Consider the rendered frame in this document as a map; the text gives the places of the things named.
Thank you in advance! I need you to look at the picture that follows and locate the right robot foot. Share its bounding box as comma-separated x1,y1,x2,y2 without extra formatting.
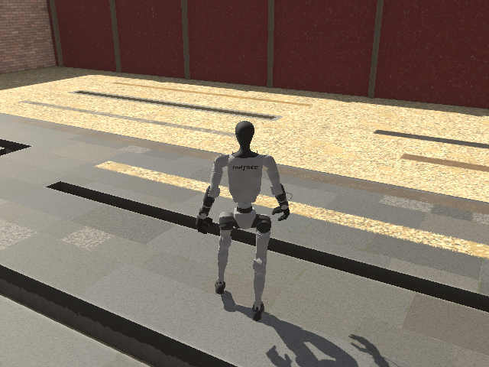
252,301,264,321

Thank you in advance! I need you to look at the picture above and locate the right robot hand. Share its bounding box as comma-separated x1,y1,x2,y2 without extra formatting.
272,206,290,221

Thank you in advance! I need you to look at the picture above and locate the left robot forearm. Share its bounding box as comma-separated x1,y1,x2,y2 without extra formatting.
198,186,215,219

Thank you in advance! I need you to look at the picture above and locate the right robot forearm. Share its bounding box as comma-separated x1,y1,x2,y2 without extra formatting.
275,184,289,209

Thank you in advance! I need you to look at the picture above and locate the robot right thigh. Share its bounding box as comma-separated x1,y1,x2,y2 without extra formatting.
253,214,271,273

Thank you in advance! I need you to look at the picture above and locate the robot left upper arm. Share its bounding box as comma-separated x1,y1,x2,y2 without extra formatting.
208,154,229,198

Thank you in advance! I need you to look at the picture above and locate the left robot hand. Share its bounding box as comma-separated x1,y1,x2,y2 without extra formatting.
196,216,213,234

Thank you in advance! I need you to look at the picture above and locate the robot right upper arm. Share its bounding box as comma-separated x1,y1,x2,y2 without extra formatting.
261,154,283,196

